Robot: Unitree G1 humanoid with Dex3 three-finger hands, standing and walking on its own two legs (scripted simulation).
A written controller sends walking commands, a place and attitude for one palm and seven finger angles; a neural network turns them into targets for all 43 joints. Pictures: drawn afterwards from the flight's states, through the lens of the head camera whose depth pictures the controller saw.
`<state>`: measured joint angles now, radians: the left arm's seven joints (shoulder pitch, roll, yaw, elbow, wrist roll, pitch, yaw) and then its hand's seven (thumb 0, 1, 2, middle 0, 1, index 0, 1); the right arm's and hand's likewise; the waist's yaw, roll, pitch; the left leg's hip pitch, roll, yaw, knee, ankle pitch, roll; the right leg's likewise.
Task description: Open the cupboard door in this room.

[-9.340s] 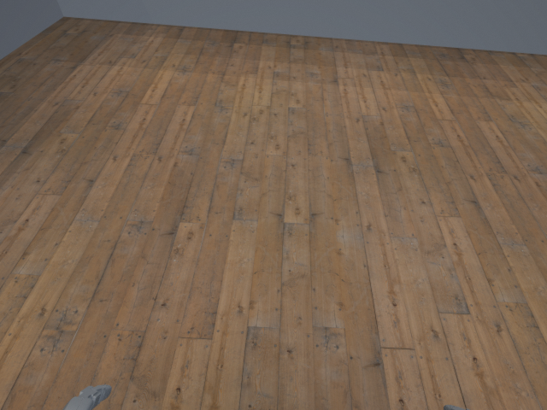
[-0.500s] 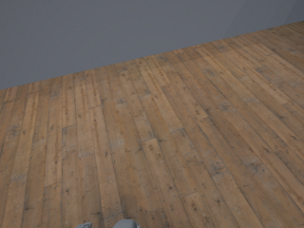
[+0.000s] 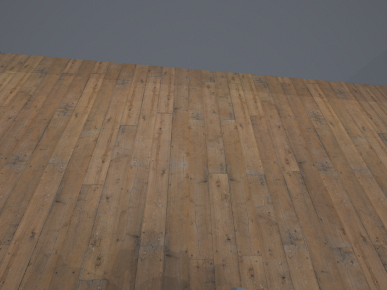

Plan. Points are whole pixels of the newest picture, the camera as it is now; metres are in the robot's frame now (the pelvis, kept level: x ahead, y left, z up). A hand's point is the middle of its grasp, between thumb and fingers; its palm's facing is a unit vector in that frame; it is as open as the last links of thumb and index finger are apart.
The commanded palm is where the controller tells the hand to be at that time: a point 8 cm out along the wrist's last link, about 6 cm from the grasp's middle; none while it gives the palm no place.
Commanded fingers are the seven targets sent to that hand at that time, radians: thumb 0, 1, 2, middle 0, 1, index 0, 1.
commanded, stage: turn or walk to find it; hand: left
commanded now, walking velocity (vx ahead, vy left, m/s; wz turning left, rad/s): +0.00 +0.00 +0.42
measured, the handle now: out of the picture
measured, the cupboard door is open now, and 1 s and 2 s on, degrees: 0 0 0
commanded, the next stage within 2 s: none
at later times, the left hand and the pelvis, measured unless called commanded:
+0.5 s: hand out of the picture +0.02 +0.13 -0.14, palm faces +0.21 -0.94 -0.28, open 7.4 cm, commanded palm none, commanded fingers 0.00 0.90 0.90 -0.20 -0.30 -0.20 -0.30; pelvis -0.03 -0.07 +0.01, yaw +13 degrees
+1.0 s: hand out of the picture -0.16 +0.18 -0.18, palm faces +0.47 -0.86 -0.23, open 7.4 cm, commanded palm none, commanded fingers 0.00 0.90 0.90 -0.20 -0.30 -0.20 -0.30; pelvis -0.09 -0.02 +0.00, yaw +24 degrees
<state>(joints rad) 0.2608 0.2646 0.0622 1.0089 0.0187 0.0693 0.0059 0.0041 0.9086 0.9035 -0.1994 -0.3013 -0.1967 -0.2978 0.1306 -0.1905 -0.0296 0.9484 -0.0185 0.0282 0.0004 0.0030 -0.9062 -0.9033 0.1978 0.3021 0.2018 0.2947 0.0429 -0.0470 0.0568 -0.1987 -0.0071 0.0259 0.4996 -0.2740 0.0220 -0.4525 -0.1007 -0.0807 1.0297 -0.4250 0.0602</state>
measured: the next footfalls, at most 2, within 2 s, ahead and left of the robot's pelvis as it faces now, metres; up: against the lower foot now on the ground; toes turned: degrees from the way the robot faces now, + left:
right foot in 0.28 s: +0.03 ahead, -0.14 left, +0.00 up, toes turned +3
left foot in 0.84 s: -0.09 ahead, +0.07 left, +0.00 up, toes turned +26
